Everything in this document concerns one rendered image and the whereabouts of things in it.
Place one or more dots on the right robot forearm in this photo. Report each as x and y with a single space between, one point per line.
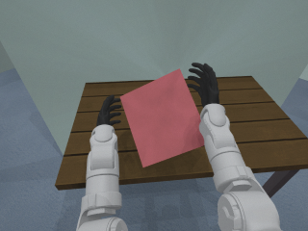
230 172

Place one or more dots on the carton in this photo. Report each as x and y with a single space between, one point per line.
163 118

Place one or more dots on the robot left upper arm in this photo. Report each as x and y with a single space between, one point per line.
104 224

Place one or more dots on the robot right hand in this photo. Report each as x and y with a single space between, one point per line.
208 84

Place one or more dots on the robot left hand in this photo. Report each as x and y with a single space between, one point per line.
104 115

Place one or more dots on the left robot forearm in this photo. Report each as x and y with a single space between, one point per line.
102 197

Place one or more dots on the robot right upper arm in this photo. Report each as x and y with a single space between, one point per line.
247 211

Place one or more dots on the table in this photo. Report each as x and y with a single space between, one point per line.
267 138

